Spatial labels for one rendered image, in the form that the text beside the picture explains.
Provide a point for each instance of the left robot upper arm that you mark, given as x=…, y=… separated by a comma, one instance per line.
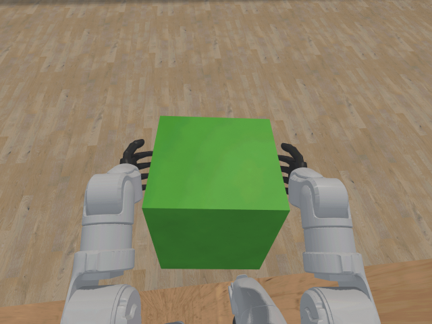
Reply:
x=107, y=304

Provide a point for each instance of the right robot upper arm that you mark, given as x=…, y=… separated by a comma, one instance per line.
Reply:
x=337, y=305

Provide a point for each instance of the robot right hand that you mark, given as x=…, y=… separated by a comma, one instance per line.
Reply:
x=296, y=162

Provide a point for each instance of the carton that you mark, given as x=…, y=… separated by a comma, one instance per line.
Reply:
x=215, y=196

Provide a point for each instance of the robot left forearm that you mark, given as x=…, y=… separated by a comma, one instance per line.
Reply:
x=108, y=215

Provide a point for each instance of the robot left hand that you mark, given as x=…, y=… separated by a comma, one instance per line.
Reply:
x=131, y=158

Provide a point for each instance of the robot right thigh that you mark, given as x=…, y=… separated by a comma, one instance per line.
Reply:
x=252, y=304

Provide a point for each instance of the robot right shin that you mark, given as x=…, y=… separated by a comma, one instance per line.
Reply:
x=238, y=318

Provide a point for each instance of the robot right forearm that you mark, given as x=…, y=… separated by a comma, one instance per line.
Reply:
x=328, y=235

